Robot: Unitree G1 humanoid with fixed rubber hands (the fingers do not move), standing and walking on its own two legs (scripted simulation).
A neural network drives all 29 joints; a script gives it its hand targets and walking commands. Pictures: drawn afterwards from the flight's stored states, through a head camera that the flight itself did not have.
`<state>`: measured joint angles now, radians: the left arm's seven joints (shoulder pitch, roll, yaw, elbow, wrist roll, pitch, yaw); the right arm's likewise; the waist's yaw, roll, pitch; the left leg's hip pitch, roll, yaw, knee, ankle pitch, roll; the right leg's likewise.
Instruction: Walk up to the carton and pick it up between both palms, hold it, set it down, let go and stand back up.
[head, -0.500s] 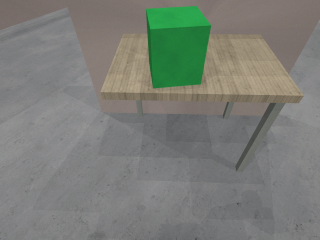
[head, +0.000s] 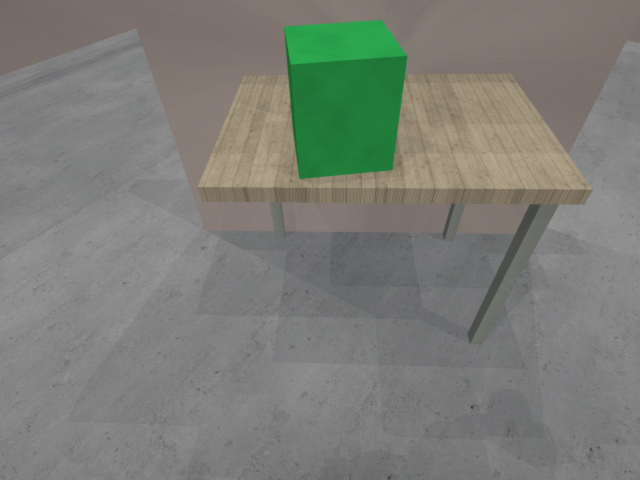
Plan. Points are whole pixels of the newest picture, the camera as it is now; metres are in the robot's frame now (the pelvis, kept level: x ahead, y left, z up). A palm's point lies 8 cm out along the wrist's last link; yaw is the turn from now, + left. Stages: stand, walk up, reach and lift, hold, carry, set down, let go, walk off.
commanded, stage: stand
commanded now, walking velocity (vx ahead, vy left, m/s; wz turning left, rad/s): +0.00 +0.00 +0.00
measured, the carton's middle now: (339, 100) +0.83 +0.00 +0.08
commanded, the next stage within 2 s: walk up in 0.74 s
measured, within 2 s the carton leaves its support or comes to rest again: neither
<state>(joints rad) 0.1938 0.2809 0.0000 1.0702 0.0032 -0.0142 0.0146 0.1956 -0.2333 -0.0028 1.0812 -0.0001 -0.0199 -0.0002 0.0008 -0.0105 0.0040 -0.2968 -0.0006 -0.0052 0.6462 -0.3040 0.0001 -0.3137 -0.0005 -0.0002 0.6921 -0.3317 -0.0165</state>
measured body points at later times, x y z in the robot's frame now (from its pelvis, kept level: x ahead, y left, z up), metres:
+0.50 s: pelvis +0.00 -0.01 +0.00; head -0.01 -0.01 +0.45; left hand +0.06 +0.27 -0.13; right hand +0.05 -0.26 -0.15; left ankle +0.03 +0.13 -0.72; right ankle +0.03 -0.10 -0.72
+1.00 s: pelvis +0.00 +0.00 +0.00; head +0.00 -0.01 +0.45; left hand +0.06 +0.27 -0.13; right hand +0.06 -0.27 -0.14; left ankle +0.03 +0.13 -0.71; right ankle +0.03 -0.10 -0.72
